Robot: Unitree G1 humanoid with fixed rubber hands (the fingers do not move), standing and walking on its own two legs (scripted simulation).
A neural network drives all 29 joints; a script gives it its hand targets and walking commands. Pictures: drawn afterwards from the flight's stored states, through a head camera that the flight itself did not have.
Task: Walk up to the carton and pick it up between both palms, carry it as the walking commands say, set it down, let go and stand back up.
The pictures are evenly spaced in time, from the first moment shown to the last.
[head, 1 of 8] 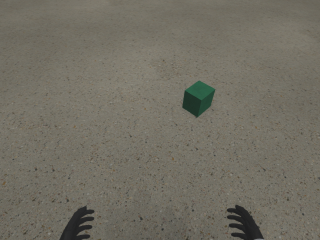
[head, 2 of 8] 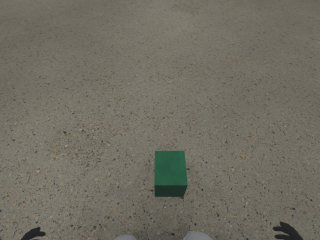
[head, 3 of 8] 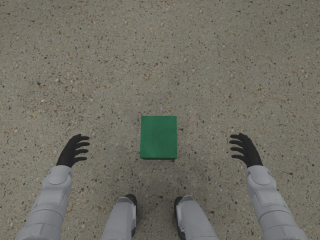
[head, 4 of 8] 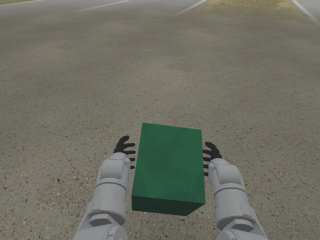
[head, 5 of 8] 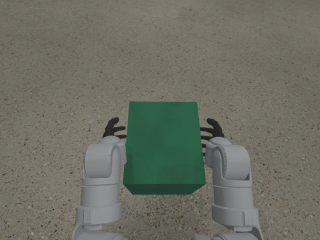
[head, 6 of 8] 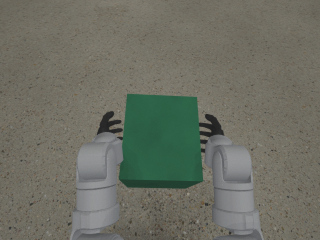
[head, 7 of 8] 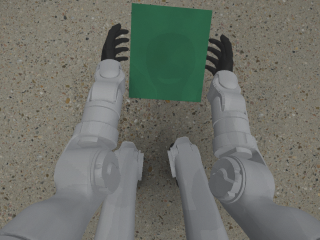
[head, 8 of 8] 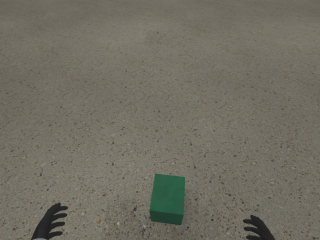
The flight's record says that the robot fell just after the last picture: no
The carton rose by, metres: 0.71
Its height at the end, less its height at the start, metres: +0.00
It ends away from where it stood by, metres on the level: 2.77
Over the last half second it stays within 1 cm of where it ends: yes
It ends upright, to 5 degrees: yes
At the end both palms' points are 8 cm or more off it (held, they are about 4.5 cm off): yes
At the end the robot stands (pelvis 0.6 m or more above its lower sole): yes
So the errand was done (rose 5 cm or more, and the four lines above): yes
